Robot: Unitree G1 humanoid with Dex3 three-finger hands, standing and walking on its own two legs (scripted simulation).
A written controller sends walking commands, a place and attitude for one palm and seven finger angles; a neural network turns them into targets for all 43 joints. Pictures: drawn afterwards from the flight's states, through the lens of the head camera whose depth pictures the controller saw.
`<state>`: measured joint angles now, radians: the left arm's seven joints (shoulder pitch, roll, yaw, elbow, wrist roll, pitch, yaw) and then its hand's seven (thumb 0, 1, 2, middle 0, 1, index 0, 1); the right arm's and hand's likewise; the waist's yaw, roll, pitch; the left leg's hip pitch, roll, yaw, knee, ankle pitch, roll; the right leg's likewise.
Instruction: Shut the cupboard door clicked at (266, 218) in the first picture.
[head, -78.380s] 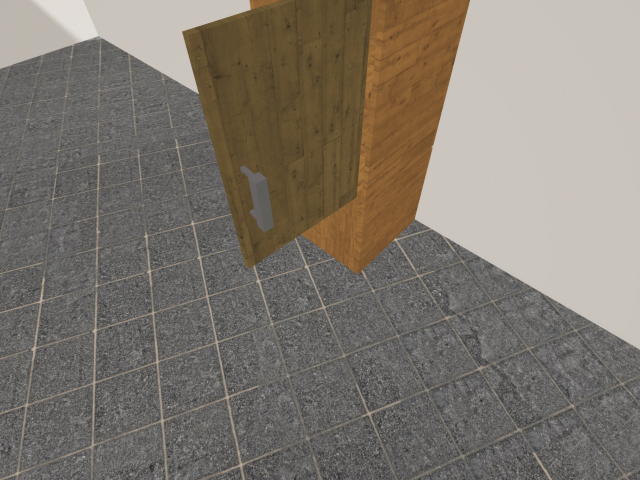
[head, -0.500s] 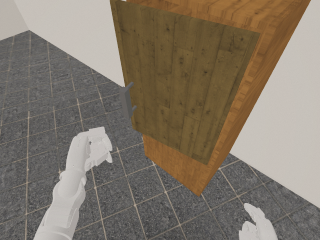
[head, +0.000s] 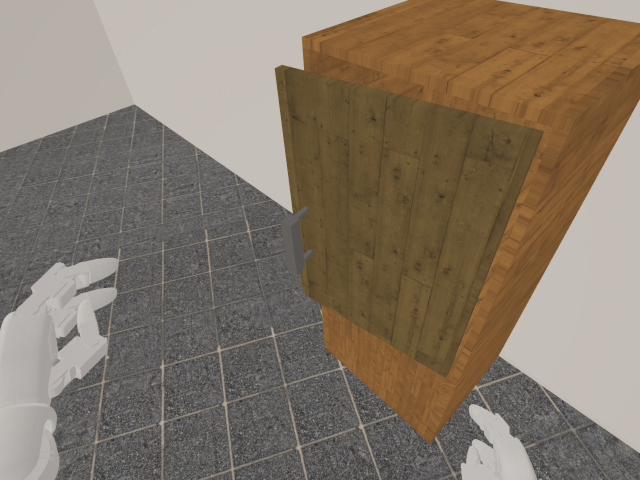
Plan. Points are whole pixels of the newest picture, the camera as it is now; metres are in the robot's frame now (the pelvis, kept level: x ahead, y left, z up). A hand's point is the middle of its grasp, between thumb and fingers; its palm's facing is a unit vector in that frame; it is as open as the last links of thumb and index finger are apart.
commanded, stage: draw the hand back to the body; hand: left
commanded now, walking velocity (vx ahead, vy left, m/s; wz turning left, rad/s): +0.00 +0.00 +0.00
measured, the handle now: (300, 239) +0.60 +0.13 -0.10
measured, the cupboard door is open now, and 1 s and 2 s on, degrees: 9 9 9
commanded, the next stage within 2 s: step back with the hand held close in 0.44 s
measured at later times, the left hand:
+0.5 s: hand (80, 357) +0.17 +0.25 +0.16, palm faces +0.45 -0.79 -0.42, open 7.4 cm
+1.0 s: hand (43, 370) +0.16 +0.28 +0.16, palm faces +0.38 -0.77 -0.51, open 7.4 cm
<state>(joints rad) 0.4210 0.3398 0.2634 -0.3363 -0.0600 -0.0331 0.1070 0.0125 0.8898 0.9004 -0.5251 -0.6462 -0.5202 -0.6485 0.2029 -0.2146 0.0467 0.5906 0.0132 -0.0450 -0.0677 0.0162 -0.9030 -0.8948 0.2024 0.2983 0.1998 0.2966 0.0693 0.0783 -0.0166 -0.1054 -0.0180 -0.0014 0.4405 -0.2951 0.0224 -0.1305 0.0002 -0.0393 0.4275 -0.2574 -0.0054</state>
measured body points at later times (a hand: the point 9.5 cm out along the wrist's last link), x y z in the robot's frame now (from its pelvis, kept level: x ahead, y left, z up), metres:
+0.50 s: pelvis -0.02 -0.01 +0.00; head -0.04 -0.04 +0.45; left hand +0.14 +0.29 +0.19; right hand +0.17 -0.24 -0.08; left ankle -0.03 +0.10 -0.74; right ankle -0.02 -0.11 -0.74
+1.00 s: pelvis -0.05 +0.02 -0.01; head -0.05 +0.01 +0.44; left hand +0.13 +0.32 +0.19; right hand +0.12 -0.24 -0.09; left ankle -0.03 +0.10 -0.74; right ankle -0.02 -0.11 -0.74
